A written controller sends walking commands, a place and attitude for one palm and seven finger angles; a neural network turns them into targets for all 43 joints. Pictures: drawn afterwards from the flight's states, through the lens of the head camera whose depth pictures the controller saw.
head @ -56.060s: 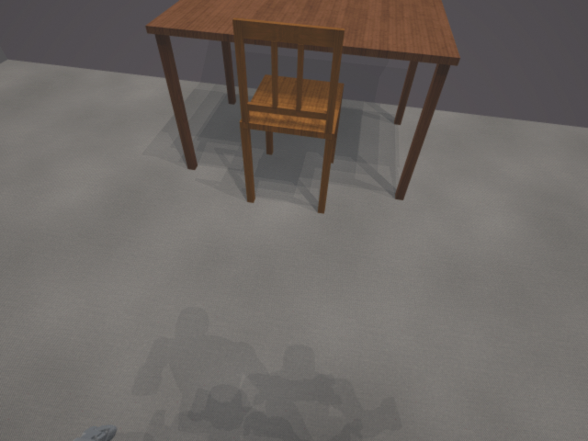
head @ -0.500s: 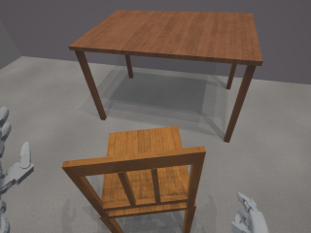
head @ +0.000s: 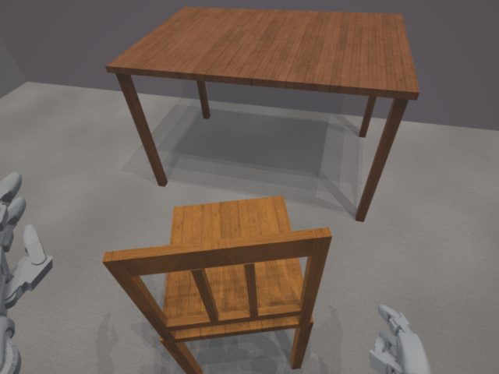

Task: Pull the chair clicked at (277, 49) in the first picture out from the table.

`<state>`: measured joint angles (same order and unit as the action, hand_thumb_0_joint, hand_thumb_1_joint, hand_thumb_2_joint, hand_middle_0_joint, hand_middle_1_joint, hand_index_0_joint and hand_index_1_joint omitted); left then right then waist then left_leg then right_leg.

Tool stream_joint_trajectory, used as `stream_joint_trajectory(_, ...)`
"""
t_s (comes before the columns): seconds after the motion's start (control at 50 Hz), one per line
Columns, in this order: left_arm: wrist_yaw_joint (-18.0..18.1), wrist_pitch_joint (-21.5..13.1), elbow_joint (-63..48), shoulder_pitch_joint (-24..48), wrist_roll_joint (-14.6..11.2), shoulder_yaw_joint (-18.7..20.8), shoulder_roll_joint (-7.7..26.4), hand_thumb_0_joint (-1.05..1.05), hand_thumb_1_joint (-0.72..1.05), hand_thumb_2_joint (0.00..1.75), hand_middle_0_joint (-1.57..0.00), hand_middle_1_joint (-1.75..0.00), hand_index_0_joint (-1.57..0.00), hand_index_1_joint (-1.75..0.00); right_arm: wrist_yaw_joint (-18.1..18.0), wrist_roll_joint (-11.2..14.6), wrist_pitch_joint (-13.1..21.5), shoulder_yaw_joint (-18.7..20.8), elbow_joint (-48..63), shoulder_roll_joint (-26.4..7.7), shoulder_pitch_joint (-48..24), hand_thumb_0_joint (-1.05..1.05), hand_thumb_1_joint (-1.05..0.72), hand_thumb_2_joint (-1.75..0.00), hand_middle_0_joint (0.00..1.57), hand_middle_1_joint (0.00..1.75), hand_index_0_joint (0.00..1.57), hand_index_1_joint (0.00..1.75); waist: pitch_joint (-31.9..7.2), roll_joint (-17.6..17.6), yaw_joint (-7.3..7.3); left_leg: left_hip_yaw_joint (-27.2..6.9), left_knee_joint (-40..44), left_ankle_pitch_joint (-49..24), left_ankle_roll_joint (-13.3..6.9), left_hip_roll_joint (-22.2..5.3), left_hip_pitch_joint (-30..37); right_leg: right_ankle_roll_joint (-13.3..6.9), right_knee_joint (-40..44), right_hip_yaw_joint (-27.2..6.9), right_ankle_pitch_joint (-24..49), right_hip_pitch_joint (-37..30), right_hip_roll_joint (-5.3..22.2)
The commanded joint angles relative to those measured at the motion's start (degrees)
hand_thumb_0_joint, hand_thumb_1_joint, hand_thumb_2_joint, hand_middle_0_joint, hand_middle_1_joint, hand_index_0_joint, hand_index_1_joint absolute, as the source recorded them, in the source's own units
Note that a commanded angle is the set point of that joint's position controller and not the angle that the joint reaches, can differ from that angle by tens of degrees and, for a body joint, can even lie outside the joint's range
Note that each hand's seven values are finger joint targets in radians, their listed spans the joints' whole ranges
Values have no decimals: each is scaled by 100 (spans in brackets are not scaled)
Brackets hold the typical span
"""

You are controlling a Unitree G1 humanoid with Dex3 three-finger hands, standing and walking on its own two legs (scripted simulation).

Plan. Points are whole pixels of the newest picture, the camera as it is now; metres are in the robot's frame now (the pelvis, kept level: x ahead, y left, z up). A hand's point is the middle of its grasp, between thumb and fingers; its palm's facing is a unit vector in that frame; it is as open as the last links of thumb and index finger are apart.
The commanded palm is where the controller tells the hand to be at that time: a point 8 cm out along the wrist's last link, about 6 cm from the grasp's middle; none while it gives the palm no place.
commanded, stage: step back with the hand held close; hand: left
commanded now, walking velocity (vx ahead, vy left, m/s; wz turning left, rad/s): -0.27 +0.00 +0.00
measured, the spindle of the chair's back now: (206, 294) +0.29 +0.14 -0.11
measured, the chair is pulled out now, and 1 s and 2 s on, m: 0.63 0.63 0.63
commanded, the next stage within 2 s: stop stepping back and stand still in 1.66 s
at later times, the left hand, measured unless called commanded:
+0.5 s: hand (14, 303) +0.14 +0.27 +0.17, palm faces +0.47 -0.74 -0.47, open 7.4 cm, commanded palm +0.09 +0.31 +0.18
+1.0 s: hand out of the picture +0.09 +0.27 +0.17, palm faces +0.54 -0.68 -0.50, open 7.4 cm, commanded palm +0.03 +0.30 +0.18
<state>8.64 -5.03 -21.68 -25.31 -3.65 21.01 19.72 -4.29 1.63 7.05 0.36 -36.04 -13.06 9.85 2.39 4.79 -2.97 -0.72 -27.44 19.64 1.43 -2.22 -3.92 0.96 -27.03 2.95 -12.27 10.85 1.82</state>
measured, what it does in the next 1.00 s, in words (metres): shifts its weight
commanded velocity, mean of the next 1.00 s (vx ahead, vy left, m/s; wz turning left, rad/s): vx -0.31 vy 0.00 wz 0.02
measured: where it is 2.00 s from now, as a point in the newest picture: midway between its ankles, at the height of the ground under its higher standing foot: outside the picture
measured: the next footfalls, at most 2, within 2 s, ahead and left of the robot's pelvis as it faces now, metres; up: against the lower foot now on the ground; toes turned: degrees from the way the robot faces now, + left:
right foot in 1.32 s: -0.08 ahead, -0.13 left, +0.00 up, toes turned +3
left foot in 1.58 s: -0.12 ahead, +0.11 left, +0.00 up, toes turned +4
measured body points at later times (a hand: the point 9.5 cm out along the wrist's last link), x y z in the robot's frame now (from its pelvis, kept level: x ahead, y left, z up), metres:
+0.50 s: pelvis -0.05 +0.01 -0.01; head -0.05 +0.01 +0.44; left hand +0.11 +0.31 +0.19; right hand +0.13 -0.22 -0.09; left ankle -0.05 +0.14 -0.74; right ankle +0.03 -0.13 -0.74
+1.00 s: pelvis -0.10 -0.01 -0.02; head -0.09 -0.01 +0.43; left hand +0.06 +0.31 +0.19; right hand +0.07 -0.25 -0.11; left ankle -0.05 +0.14 -0.73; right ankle +0.03 -0.13 -0.74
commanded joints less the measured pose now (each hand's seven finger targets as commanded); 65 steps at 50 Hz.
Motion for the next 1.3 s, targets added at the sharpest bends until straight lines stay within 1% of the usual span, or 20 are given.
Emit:
stream_joint_trajectory(0.0, 60, -535, -1084, 102, 72, 751, 1116, 0, 90, 90, -20, -30, -20, -30, 32, -22, 100, 260, 947, -621, -643, 0, -90, -90, 20, 30, 20, 30, -257, -525, 190, 34, 395, -985, -264, -101, -696, -208, 647, -713, 1307, -358, 505)
stream_joint_trajectory(0.06, 96, -530, -1321, -489, 124, 727, 1034, 0, 90, 90, -20, -30, -20, -30, 59, -53, -54, 294, 1017, -643, -695, 0, -90, -90, 20, 30, 20, 30, -817, -143, 196, -7, 480, -1870, -245, -272, -651, -158, 239, -472, 2052, -719, 468)
stream_joint_trajectory(0.14, 191, -519, -1663, -769, 157, 1029, 1303, 0, 90, 90, -20, -30, -20, -30, 28, -44, -190, 339, 1088, -540, -781, 0, -90, -90, 20, 30, 20, 30, -1215, -280, 200, -79, 410, -2514, -222, -409, -691, -101, -34, -345, 2495, -855, 448)
stream_joint_trajectory(0.22, 275, -563, -2030, -735, 147, 1298, 1630, 0, 90, 90, -20, -30, -20, -30, -53, -19, -207, 379, 1076, -519, -780, 0, -90, -90, 20, 30, 20, 30, -1269, -127, 214, -175, 396, -2367, -237, -471, -982, -92, -209, -354, 2440, -838, 442)
stream_joint_trajectory(0.38, 302, -533, -1966, -662, 133, 1038, 1251, 0, 90, 90, -20, -30, -20, -30, -115, -49, -35, 337, 1039, -522, -594, 0, -90, -90, 20, 30, 20, 30, -669, 488, 194, -349, 632, -1024, -367, -706, -2193, -34, -651, -285, 948, -618, 207)
stream_joint_trajectory(0.46, 311, -469, -1730, -334, 170, 876, 1182, 0, 90, 90, -20, -30, -20, -30, -138, -50, -17, 330, 1035, -535, -445, 0, -90, -90, 20, 30, 20, 30, -281, -53, 227, -235, 443, 395, -329, -443, -2667, -73, -235, -648, 499, -385, 281)
stream_joint_trajectory(0.5, 314, -459, -1611, -130, 205, 832, 1220, 0, 90, 90, -20, -30, -20, -30, -122, -75, -29, 326, 1024, -535, -358, 0, -90, -90, 20, 30, 20, 30, -118, -726, 260, -111, 11, 890, -254, -120, -2325, -170, 567, -1089, -482, 352, 496)
stream_joint_trajectory(0.58, 356, -476, -1731, 106, 244, 841, 1390, 0, 90, 90, -20, -30, -20, -30, -123, -123, -49, 250, 1016, -573, -375, 0, -90, -90, 20, 30, 20, 30, -199, -1036, 286, -56, -400, 920, -266, 35, -1674, -262, 1330, -1246, -2132, 1229, 732)
stream_joint_trajectory(0.66, 426, -599, -2278, -101, 251, 1091, 1572, 0, 90, 90, -20, -30, -20, -30, -156, -93, -15, 228, 1104, -622, -420, 0, -90, -90, 20, 30, 20, 30, -613, -9, 254, -453, 517, 1096, -384, -260, -2215, -61, 542, -707, -1530, 323, 323)
stream_joint_trajectory(0.74, 436, -647, -2266, -740, 222, 1290, 1545, 0, 90, 90, -20, -30, -20, -30, -124, -35, 47, 324, 1157, -588, -443, 0, -90, -90, 20, 30, 20, 30, -1083, 159, 208, -541, 543, 356, -456, -521, -2825, 9, -362, -473, 195, -748, 180)
stream_joint_trajectory(0.82, 445, -734, -1955, -759, 316, 1453, 1529, 0, 90, 90, -20, -30, -20, -30, -137, -54, 157, 412, 1062, -664, -479, 0, -90, -90, 20, 30, 20, 30, -767, 522, 220, -600, 772, 1534, -559, -631, -3990, 8, -805, -556, 151, -1189, 127)
stream_joint_trajectory(0.88, 416, -805, -1763, -361, 402, 1285, 1338, 0, 90, 90, -20, -30, -20, -30, -136, -37, 245, 433, 1052, -688, -354, 0, -90, -90, 20, 30, 20, 30, -286, 324, 237, -698, 761, 2333, -649, -758, -4880, 37, -1215, -614, -370, -1291, -8)
stream_joint_trajectory(0.98, 381, -853, -1860, -55, 335, 1048, 1482, 0, 90, 90, -20, -30, -20, -30, -51, -165, 270, 409, 858, -631, -293, 0, -90, -90, 20, 30, 20, 30, -197, -1123, 271, -55, -1219, 1536, -259, 105, -2366, -495, 1261, -1936, -2417, 1611, 920)
stream_joint_trajectory(1.04, 443, -832, -1986, 31, 310, 1085, 1590, 0, 90, 90, -20, -30, -20, -30, -12, -226, 144, 322, 659, -525, -257, 0, -90, -90, 20, 30, 20, 30, -693, -1441, 354, 124, -1301, 768, -209, 199, -1489, -514, 1502, -1544, -2122, 1685, 1134)
stream_joint_trajectory(1.1, 415, -927, -2253, -158, 273, 1200, 1614, 0, 90, 90, -20, -30, -20, -30, -45, -168, 74, 337, 733, -597, -300, 0, -90, -90, 20, 30, 20, 30, -867, -542, 361, -422, 63, 1092, -378, -162, -1741, -133, 582, -860, -1827, 1276, 472)
stream_joint_trajectory(1.14, 448, -981, -2339, -405, 325, 1339, 1519, 0, 90, 90, -20, -30, -20, -30, -85, -161, 145, 359, 840, -644, -456, 0, -90, -90, 20, 30, 20, 30, -855, 882, 317, -1168, 1060, 1559, -717, -1072, -3190, 30, -1227, -324, -1031, 76, -121)
stream_joint_trajectory(1.16, 422, -1001, -2559, -275, 334, 1363, 1498, 0, 90, 90, -20, -30, -20, -30, -88, -145, 225, 397, 903, -618, -501, 0, -90, -90, 20, 30, 20, 30, -848, 1155, 301, -1386, 1239, 1316, -847, -1447, -3747, 72, -2107, -182, -511, -404, -292)
stream_joint_trajectory(1.2, 330, -1037, -2518, -534, 201, 1416, 1551, 0, 90, 90, -20, -30, -20, -30, -72, -156, 334, 505, 830, -585, -347, 0, -90, -90, 20, 30, 20, 30, -1089, 796, 303, -979, 738, -201, -787, -1475, -3088, 35, -2309, -321, -730, -20, -226)
stream_joint_trajectory(1.24, 238, -1012, -2133, -1053, 139, 1326, 1355, 0, 90, 90, -20, -30, -20, -30, 26, -31, 400, 563, 910, -695, -373, 0, -90, -90, 20, 30, 20, 30, -916, 728, 228, -619, 503, 365, -718, -1350, -2888, -43, -1873, -288, -998, 251, -212)
stream_joint_trajectory(1.28, 191, -1110, -2018, -819, 146, 1435, 1465, 0, 90, 90, -20, -30, -20, -30, 39, -125, 489, 468, 690, -604, -360, 0, -90, -90, 20, 30, 20, 30, -626, 798, 212, -731, 266, -459, -765, -1335, -2496, -79, -1022, -221, -688, 481, -164)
